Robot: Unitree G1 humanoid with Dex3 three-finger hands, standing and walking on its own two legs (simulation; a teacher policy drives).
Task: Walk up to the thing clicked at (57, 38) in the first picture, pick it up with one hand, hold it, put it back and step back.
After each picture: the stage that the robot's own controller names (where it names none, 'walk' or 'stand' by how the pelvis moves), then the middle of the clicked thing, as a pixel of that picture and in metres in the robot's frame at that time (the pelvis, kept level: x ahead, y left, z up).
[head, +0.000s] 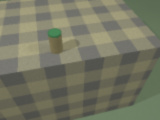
stand; (55, 41) +0.65 +0.15 -0.03
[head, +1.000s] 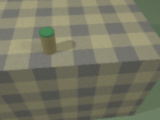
walk; (48, 41) +0.60 +0.19 +0.00
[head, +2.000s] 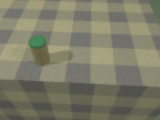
stand; (40, 51) +0.51 +0.20 +0.01
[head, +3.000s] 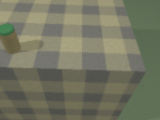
stand; (9, 39) +0.57 +0.33 +0.01
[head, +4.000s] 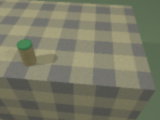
stand; (27, 53) +0.57 +0.28 -0.03
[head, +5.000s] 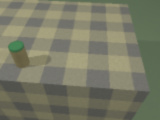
stand; (19, 54) +0.56 +0.31 -0.03
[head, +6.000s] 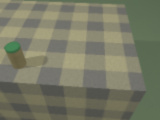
stand; (16, 55) +0.55 +0.33 -0.03
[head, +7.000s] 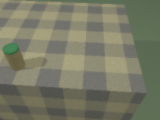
stand; (14, 57) +0.54 +0.33 -0.03
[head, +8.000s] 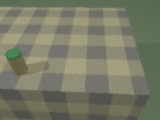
rise first; (17, 62) +0.52 +0.34 -0.03
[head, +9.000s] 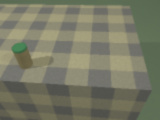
go down; (22, 56) +0.56 +0.33 -0.02
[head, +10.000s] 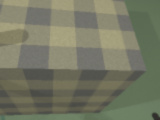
go down; out of the picture +0.53 +0.31 +0.02
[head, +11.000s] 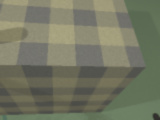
approach; out of the picture +0.54 +0.32 +0.03
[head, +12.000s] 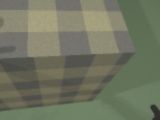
close; out of the picture +0.55 +0.34 +0.06
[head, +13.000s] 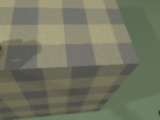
lift; out of the picture +0.48 +0.26 +0.06
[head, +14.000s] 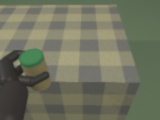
lift; (36, 70) +0.34 +0.16 +0.14
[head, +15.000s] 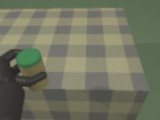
hold; (33, 70) +0.34 +0.17 +0.15
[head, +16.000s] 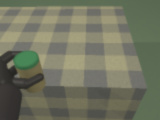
hold; (31, 72) +0.33 +0.18 +0.14
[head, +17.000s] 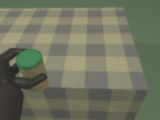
hold; (34, 71) +0.33 +0.16 +0.15
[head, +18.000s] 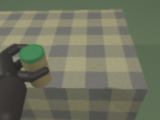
hold; (36, 66) +0.34 +0.16 +0.16
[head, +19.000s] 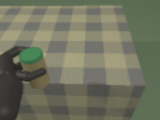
lower; (35, 68) +0.36 +0.16 +0.13
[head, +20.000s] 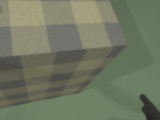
lower; out of the picture +0.56 +0.29 +0.07
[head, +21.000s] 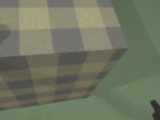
lower; out of the picture +0.51 +0.30 +0.06
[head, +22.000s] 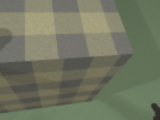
lower; out of the picture +0.49 +0.31 +0.06
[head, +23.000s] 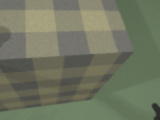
lower; out of the picture +0.50 +0.31 +0.06
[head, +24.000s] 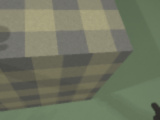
open; out of the picture +0.50 +0.31 +0.06
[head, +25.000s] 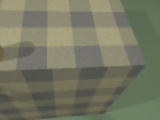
sink last; out of the picture +0.48 +0.30 +0.04
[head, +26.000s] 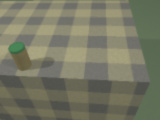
stand; (20, 56) +0.52 +0.32 +0.02
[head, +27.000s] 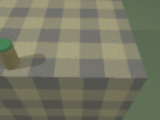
stand; (7, 54) +0.50 +0.31 +0.02
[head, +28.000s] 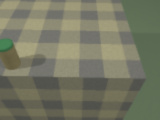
stand; (8, 54) +0.50 +0.31 +0.03
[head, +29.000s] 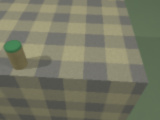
stand; (16, 55) +0.51 +0.30 +0.01
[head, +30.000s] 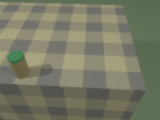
stand; (19, 65) +0.50 +0.30 -0.03
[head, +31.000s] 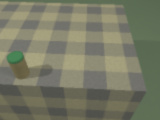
stand; (19, 65) +0.50 +0.30 -0.03
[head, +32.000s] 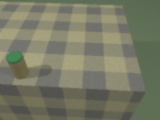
stand; (18, 65) +0.50 +0.30 -0.03
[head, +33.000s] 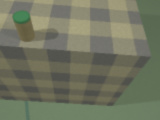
walk; (24, 27) +0.60 +0.25 -0.01
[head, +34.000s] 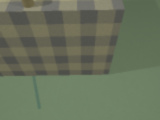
walk; out of the picture +0.90 +0.35 +0.00
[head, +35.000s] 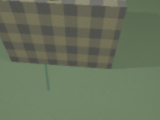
stand; out of the picture +1.18 +0.26 -0.01
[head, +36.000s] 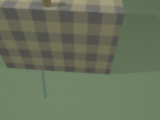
stand; out of the picture +1.11 +0.28 -0.03
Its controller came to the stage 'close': yes
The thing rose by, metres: 0.24
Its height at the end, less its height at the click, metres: +0.00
